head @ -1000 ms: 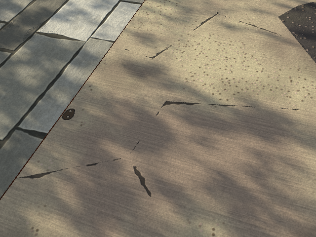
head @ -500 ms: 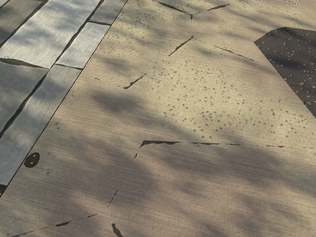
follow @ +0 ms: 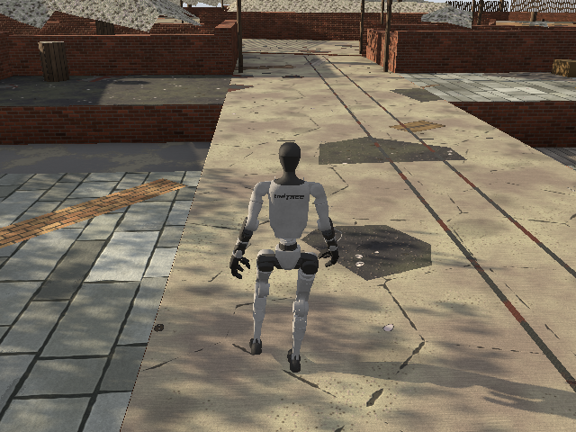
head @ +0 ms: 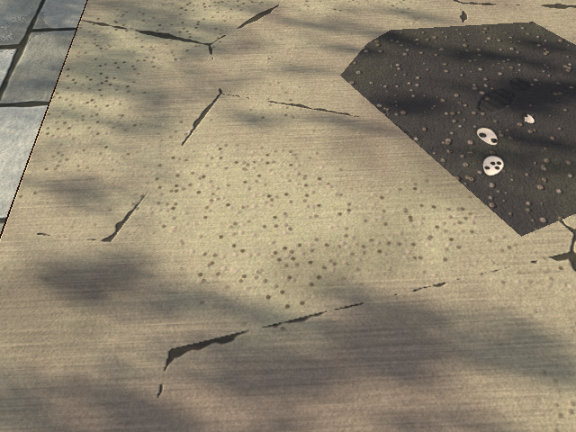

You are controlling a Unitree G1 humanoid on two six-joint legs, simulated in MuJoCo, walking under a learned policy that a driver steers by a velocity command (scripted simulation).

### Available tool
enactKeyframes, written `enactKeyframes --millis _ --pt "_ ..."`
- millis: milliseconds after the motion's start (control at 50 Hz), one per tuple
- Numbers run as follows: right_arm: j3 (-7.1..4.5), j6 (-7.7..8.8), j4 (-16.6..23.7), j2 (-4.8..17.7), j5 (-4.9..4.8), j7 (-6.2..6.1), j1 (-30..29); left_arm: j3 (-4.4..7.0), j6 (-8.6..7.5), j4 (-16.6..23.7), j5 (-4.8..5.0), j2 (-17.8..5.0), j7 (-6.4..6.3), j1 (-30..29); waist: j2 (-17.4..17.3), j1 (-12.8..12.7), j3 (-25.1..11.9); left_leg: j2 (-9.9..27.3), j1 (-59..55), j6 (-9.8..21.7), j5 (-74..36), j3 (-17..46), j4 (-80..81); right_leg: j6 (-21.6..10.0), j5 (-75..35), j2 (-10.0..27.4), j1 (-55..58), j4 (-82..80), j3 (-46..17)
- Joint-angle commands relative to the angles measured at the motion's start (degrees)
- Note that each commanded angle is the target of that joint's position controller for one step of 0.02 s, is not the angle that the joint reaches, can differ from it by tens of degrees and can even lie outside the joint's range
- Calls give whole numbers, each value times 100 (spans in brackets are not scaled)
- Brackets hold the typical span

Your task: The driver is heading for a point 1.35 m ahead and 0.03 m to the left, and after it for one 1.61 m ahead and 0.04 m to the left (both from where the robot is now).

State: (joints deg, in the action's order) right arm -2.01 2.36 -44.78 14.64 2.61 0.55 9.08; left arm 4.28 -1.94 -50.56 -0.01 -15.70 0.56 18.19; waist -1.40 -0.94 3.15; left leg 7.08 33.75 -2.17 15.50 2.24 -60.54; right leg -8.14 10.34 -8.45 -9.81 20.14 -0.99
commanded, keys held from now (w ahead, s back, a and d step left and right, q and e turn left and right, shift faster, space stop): w+e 0.10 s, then w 0.90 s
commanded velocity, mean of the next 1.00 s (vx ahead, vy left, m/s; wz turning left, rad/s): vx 0.50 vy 0.00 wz -0.19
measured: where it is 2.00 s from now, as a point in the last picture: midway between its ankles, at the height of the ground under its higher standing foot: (348, 233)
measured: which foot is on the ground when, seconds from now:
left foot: up 0.00-0.28, down 0.30-0.84, up 0.86-1.00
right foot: down 0.00-0.30, up 0.32-0.80, down 0.82-1.00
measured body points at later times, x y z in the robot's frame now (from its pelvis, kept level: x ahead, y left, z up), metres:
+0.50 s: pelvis +0.28 +0.05 +0.00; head +0.30 +0.07 +0.45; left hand +0.40 +0.30 -0.13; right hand +0.30 -0.22 -0.12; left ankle +0.31 +0.13 -0.74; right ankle +0.23 -0.08 -0.66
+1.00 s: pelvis +0.53 -0.04 +0.00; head +0.54 -0.06 +0.45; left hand +0.64 +0.21 -0.12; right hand +0.53 -0.31 -0.14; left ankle +0.53 +0.10 -0.66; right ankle +0.54 -0.11 -0.74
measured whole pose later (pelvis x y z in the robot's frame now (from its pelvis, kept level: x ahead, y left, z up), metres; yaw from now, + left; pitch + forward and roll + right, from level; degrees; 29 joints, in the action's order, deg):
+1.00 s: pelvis +0.53 -0.04 +0.00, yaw -9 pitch +0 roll +0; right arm -2.6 2.5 -52.8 14.6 1.7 1.3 16.6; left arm 2.1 -4.1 -51.8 -0.9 -13.6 0.4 15.3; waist -2.0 0.4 2.1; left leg 3.3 26.0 3.0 17.1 -0.1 -60.8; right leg -5.3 9.6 -3.2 -11.2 20.8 4.8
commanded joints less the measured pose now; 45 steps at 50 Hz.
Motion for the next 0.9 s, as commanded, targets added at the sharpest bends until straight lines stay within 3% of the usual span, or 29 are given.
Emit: enactKeyframes --millis 20,100,180,240,260,280,300,320,340,360,380,420,500,560,620,700,760,780,800,820,840,860,880,900 --pt "-93 -69 341 421 3 19 -63 184 -127 317 5 -843 -14 199 325 32 -87 -68 278 -159 -619 -224 667 -745 -1586 1419 10 -914 -1424" --pt "-51 -35 600 418 -44 57 -836 198 -104 276 -7 -869 -30 619 469 -306 -89 -245 479 -154 -1302 -181 1678 -569 -1673 1383 531 -728 -1582" --pt "4 58 765 414 -77 102 -1266 151 -122 201 -70 -819 -89 893 531 -480 -76 -428 255 41 -1456 -282 2451 -461 -2329 1547 1021 -468 -1606" --pt "-51 127 660 584 -83 84 -754 145 -169 214 -97 -929 -145 665 623 -153 -117 -608 -780 350 -1033 -271 2981 -212 -2995 1722 995 -148 -1670" --pt "-113 156 500 707 -86 40 -258 152 -190 211 -104 -993 -143 572 603 76 -304 -781 -1420 461 -750 -348 3114 -124 -3696 1645 979 345 -1584" --pt "-177 214 260 821 -72 -22 518 133 -206 190 -99 -973 -114 513 365 464 -697 -805 -2383 605 -840 -375 3479 -10 -3869 1351 829 1343 -1304" --pt "-259 268 163 1154 29 -110 1391 42 -242 306 -73 -695 -78 543 -79 798 -1393 193 -3658 889 -109 692 3602 109 -2612 1043 83 2809 -1046" --pt "-428 220 65 1789 92 -114 1740 -38 -236 364 115 -226 -54 1349 -1493 488 -2002 1643 -5007 1687 391 3445 4144 376 1109 -6 -1682 4653 -450" --pt "-367 140 48 1354 -76 -52 1379 -5 -205 239 -85 -641 -93 1205 -862 353 -1561 1639 -4521 1732 958 4179 4571 305 1763 232 -2359 5204 -680" --pt "-271 131 160 927 -127 -24 858 13 -187 285 -123 -684 -65 720 -233 256 -731 1401 -3728 1640 963 3212 4612 306 1268 513 -2452 5233 -722" --pt "-201 155 146 660 -108 0 612 -25 -194 357 -132 -599 -22 365 45 225 -418 1098 -3214 1510 383 2482 4716 321 943 700 -2371 4968 -668" --pt "-132 221 -28 494 -124 -25 622 -48 -109 399 -209 -501 52 244 -338 52 -224 622 -2722 1259 -657 1506 4891 405 773 931 -2091 4487 -527" --pt "-159 366 -327 603 -216 16 1025 -114 3 425 -251 -343 131 20 -393 -11 -240 499 -2748 1379 -1673 905 5128 582 472 1065 -2287 4090 -222" --pt "-152 338 -494 571 -221 15 1256 -189 -1 669 -240 -258 167 -791 -338 137 -4 379 -2821 1397 -1715 584 5383 737 -83 1290 -2714 3299 43" --pt "-160 323 -645 610 -225 24 1476 -291 -35 847 -196 -101 192 -1439 -338 292 61 234 -2830 1300 -2064 243 5370 785 -614 1273 -2465 2261 290" --pt "-181 297 -832 711 -197 6 1764 -311 -64 969 -158 -167 157 -1902 -348 404 93 421 -3162 1234 -2522 183 5140 651 -707 1131 -2103 1506 436" --pt "-202 248 -922 793 -170 -41 1707 -260 -106 961 -177 -284 104 -1777 -340 242 66 612 -3500 1148 -3295 194 4679 414 -226 988 -1688 1155 461" --pt "-208 230 -941 824 -174 -54 1644 -218 -136 831 -198 -336 72 -1386 -307 48 -116 562 -3539 1076 -3966 106 4179 315 -94 837 -1156 940 516" --pt "-191 202 -965 785 -192 -56 1613 -151 -193 545 -244 -427 28 -602 -107 -293 -518 333 -3359 969 -4281 -123 3221 171 -205 699 -157 566 570" --pt "-131 205 -846 630 -214 -55 1565 -36 -251 282 -352 -757 -39 408 242 -669 -1163 69 -2493 841 -3253 -334 1849 -95 131 1397 1250 490 -196" --pt "9 214 -622 35 -372 -18 2035 136 -232 221 -423 -1396 -89 961 1534 -573 -1869 -844 -534 550 -143 -779 -281 -753 851 3075 2803 39 -2798" --pt "-149 177 -725 599 -201 -61 1898 123 -153 200 -162 -1217 -54 760 1128 -524 -1763 -960 110 635 1401 -104 -945 -881 890 3207 2470 -476 -3713" --pt "-193 167 -647 650 -164 -44 1519 43 -134 257 -81 -909 -36 184 751 -262 -902 -616 351 694 974 67 -1053 -750 980 2944 1746 -512 -2798" --pt "-154 191 -609 519 -175 1 1280 -39 -168 300 -85 -566 -9 -182 523 -140 -472 -413 238 690 559 62 -772 -624 617 2673 1047 -737 -2180"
